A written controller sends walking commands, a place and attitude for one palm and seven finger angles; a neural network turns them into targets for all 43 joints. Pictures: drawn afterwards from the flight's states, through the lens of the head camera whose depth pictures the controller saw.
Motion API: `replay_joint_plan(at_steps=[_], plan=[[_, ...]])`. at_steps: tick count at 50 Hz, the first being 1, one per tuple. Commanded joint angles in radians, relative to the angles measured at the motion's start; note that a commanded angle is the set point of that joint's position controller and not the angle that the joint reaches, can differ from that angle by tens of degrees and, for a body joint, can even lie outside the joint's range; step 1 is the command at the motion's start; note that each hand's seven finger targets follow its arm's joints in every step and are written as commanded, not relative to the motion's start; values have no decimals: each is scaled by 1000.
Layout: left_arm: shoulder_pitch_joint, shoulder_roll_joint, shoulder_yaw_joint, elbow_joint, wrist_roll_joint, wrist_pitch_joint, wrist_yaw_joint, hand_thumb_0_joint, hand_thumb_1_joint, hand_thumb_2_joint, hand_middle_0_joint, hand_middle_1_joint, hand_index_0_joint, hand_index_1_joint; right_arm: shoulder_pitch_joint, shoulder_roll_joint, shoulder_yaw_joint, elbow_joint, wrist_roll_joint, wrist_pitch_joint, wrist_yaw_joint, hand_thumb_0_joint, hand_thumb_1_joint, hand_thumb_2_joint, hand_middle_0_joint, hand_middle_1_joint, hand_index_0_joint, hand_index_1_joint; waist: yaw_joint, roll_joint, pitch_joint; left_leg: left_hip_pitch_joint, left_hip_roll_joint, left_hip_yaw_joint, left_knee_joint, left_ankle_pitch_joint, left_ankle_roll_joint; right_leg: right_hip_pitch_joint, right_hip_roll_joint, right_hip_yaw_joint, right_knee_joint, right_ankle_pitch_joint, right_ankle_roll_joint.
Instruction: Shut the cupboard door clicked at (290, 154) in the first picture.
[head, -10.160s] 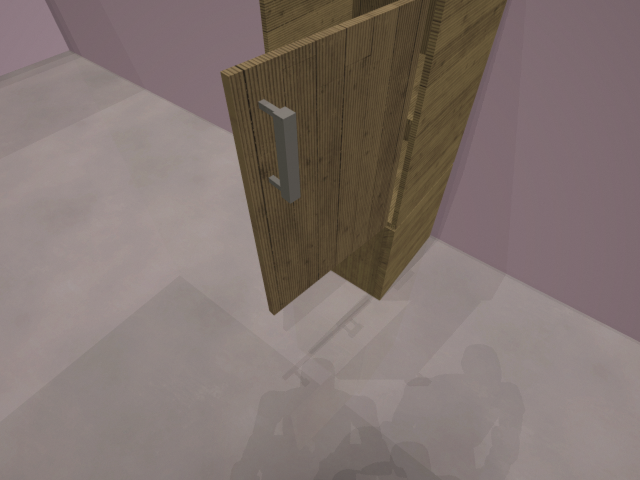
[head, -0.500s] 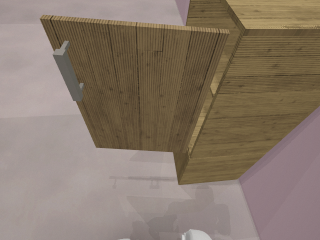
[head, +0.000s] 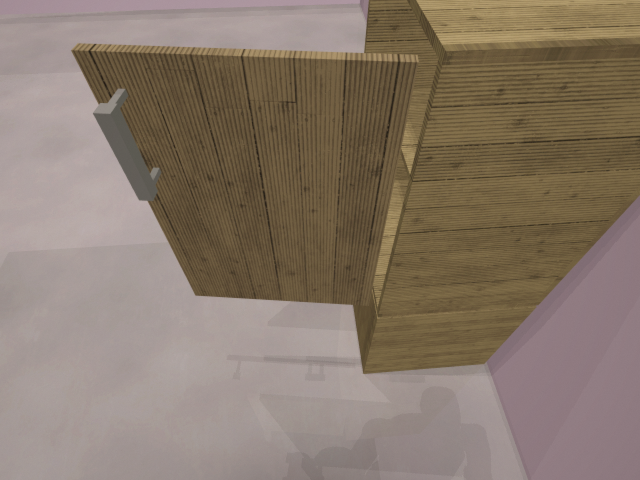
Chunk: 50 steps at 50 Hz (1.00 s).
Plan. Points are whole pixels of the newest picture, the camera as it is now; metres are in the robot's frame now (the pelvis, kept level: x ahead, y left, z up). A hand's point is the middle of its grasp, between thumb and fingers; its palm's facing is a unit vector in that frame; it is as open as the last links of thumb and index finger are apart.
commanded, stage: come to a stop and stand still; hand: left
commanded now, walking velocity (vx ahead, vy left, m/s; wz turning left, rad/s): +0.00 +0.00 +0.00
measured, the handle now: (134, 147) +0.50 +0.30 +0.12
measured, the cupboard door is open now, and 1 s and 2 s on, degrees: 82 82 82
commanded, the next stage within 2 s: look again from close up in 0.38 s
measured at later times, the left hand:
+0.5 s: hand out of the picture +0.01 +0.19 -0.18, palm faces -0.01 -0.99 -0.17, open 7.3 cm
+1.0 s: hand out of the picture +0.04 +0.19 -0.17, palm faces -0.05 -0.97 -0.24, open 7.3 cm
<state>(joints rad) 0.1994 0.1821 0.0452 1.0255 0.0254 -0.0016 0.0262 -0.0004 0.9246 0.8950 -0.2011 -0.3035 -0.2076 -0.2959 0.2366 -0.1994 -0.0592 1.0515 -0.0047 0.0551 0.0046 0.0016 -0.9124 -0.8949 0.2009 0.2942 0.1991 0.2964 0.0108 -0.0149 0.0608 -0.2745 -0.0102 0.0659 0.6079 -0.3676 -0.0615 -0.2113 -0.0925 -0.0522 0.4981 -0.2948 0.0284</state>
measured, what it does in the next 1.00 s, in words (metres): steps on the spot: left foot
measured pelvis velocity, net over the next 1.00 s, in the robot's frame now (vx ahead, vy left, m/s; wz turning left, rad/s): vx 0.01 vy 0.01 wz -0.04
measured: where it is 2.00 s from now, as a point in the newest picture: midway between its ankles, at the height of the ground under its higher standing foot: outside the picture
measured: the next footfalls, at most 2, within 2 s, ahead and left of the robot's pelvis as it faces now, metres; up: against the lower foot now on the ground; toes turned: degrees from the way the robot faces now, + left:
left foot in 0.04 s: +0.03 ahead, +0.12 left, +0.00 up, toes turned +4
left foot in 2.00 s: +0.12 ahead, +0.19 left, +0.00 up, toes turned -1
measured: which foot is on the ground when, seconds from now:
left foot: up 0.00-0.02, down 0.04-1.00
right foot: down 0.00-1.00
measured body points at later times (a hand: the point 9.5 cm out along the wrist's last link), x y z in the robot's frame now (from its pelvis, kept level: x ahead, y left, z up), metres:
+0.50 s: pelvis +0.01 +0.03 +0.00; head +0.03 +0.04 +0.45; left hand +0.01 +0.25 -0.16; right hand +0.03 -0.21 -0.15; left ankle -0.01 +0.12 -0.74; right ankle -0.04 -0.11 -0.74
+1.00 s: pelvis +0.01 +0.01 +0.00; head +0.03 -0.01 +0.45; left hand +0.04 +0.24 -0.15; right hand +0.00 -0.21 -0.17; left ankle -0.01 +0.12 -0.74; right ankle -0.04 -0.11 -0.74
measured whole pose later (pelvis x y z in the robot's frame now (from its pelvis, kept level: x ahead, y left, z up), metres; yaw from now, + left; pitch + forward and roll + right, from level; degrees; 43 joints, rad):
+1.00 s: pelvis +0.01 +0.01 +0.00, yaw -2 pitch +0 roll +1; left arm 0.24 0.17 -0.02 1.08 0.01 -0.02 0.03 0.00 0.91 0.90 -0.20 -0.30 -0.20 -0.30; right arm 0.28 -0.17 0.02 1.10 -0.01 -0.02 -0.01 0.00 -0.92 -0.89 0.20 0.29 0.20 0.30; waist -0.01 0.02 0.04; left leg -0.16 0.00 0.11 0.44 -0.27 0.02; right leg -0.17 -0.04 -0.04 0.50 -0.32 0.00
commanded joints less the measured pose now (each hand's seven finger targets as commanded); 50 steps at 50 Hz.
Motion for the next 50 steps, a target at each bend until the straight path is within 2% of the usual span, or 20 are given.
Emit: replay_joint_plan(at_steps=[1, 2, 3, 5, 7, 9, 11, 13, 14, 18, 23, 24, 25, 26, 27, 30, 32, 34, 41, 50], plan=[[43, 125, 24, -35, -17, 4, 7, 0, 900, 900, -200, -300, -200, -300, 79, -103, -10, -38, -12, -50, -18, 0, -900, -900, 200, 300, 200, 300, -8, 52, -118, 224, 138, -128, -251, 361, 69, -85, -59, 58, 55, 190, -46], [56, 79, 12, -33, -16, 8, 5, 0, 900, 900, -200, -300, -200, -300, 72, -138, -18, -41, -15, -49, -25, 0, -900, -900, 200, 300, 200, 300, 1, 164, -141, 201, 250, -230, -255, 439, 135, -85, -4, -3, 101, -23, -13], [46, 64, 8, -33, -15, 15, 7, 0, 900, 900, -200, -300, -200, -300, 50, -157, -18, -49, -21, -42, -29, 0, -900, -900, 200, 300, 200, 300, 0, 159, -100, 107, 286, -229, -291, 387, 179, -59, 9, -2, 148, -149, -10], [31, 63, 3, -12, -6, 32, 1, 0, 900, 900, -200, -300, -200, -300, -11, -129, -7, -52, -22, -46, -33, 0, -900, -900, 200, 300, 200, 300, 7, 193, -29, 21, 232, -202, -352, 232, 176, -43, 12, 1, 172, -144, -17], [50, 65, 0, 4, -5, 29, -5, 0, 900, 900, -200, -300, -200, -300, -24, -112, 3, -49, -21, -48, -41, 0, -900, -900, 200, 300, 200, 300, 14, 192, 13, 16, 208, -166, -325, 327, 166, -29, 16, 11, 126, -77, -29], [93, 69, -6, 31, -8, 15, -3, 0, 900, 900, -200, -300, -200, -300, -31, -96, 12, -42, -13, -54, -43, 0, -900, -900, 200, 300, 200, 300, 26, 123, -19, 62, 169, -129, -268, 404, 139, 18, 6, 31, -19, 60, -30], [100, 93, -13, 49, -9, -2, 1, 0, 900, 900, -200, -300, -200, -300, -15, -76, 15, -34, -4, -56, -38, 0, -900, -900, 200, 300, 200, 300, 4, 23, -53, 109, 111, -91, -226, 330, 94, 32, -44, 102, -117, 215, -50], [74, 91, -16, 54, -12, -12, 1, 0, 900, 900, -200, -300, -200, -300, 5, -76, 14, -18, -4, -54, -35, 0, -900, -900, 200, 300, 200, 300, -16, -101, -58, 151, 109, -83, -228, 312, 82, 13, -53, 96, -127, 246, -52], [68, 79, -20, 57, -13, -15, 3, 0, 900, 900, -200, -300, -200, -300, 20, -78, 13, -7, -5, -56, -36, 0, -900, -900, 200, 300, 200, 300, -22, -122, -62, 167, 112, -83, -234, 322, 81, 12, -51, 94, -130, 246, -51], [87, 68, -26, 67, -13, -15, 5, 0, 900, 900, -200, -300, -200, -300, 18, -68, 23, 23, -7, -64, -35, 0, -900, -900, 200, 300, 200, 300, -16, -12, -54, 179, 114, -80, -262, 338, 83, 20, -39, 83, -148, 208, -44], [100, 66, -28, 86, -14, -14, 6, 0, 900, 900, -200, -300, -200, -300, 29, -59, 33, 45, -7, -68, -39, 0, -900, -900, 200, 300, 200, 300, -11, 25, -29, 167, 117, -79, -277, 365, 80, 43, -37, 73, -154, 219, -45], [165, 77, -41, 97, 8, -33, 48, 0, 900, 900, -200, -300, -200, -300, -6, -109, 34, -28, 3, -85, -25, 0, -900, -900, 200, 300, 200, 300, 0, 57, -4, 115, 147, -70, -118, 555, 68, -8, -41, 91, -105, 316, -34], [131, 104, -37, 46, -4, -33, 43, 0, 900, 900, -200, -300, -200, -300, 39, -81, 38, -43, -11, -84, -22, 0, -900, -900, 200, 300, 200, 300, -19, 110, -42, 92, 126, -88, -152, 380, 73, 12, -42, 85, -72, 143, -63], [112, 95, -38, 41, -5, -26, 33, 0, 900, 900, -200, -300, -200, -300, 44, -80, 39, -39, -14, -88, -25, 0, -900, -900, 200, 300, 200, 300, -17, 163, -8, 60, 129, -100, -196, 337, 84, -14, -22, 69, -53, 63, -70], [122, 98, -36, 39, -4, -33, 26, 0, 900, 900, -200, -300, -200, -300, 69, -78, 45, -40, -20, -97, -24, 0, -900, -900, 200, 300, 200, 300, -10, 228, -67, 70, 136, -115, -194, 469, 88, 33, -5, 48, -24, 116, -72], [135, 81, -42, 42, -12, -31, 21, 0, 900, 900, -200, -300, -200, -300, 84, -84, 48, -59, -12, -98, -34, 0, -900, -900, 200, 300, 200, 300, -11, 105, -116, 130, 141, -109, -166, 528, 113, 42, 7, 39, -15, 140, -67], [116, 84, -43, 36, -13, -31, 18, 0, 900, 900, -200, -300, -200, -300, 90, -80, 51, -59, -12, -99, -36, 0, -900, -900, 200, 300, 200, 300, -13, 32, -88, 121, 131, -97, -158, 537, 113, 39, -4, 44, -16, 220, -68], [110, 83, -46, 32, -15, -27, 19, 0, 900, 900, -200, -300, -200, -300, 92, -84, 53, -54, -10, -93, -34, 0, -900, -900, 200, 300, 200, 300, -13, -28, -33, 91, 124, -95, -183, 420, 111, 17, -12, 55, -31, 193, -64], [102, 100, -45, 29, -16, -20, 15, 0, 900, 900, -200, -300, -200, -300, 94, -78, 61, -20, -10, -91, -29, 0, -900, -900, 200, 300, 200, 300, -9, -29, 7, 79, 112, -82, -240, 288, 106, 6, -14, 77, -60, 144, -60], [105, 111, -43, 38, -16, -25, 15, 0, 900, 900, -200, -300, -200, -300, 82, -70, 63, 17, -9, -91, -30, 0, -900, -900, 200, 300, 200, 300, -6, -20, -23, 117, 114, -60, -240, 314, 96, 26, -24, 91, -79, 238, -63]])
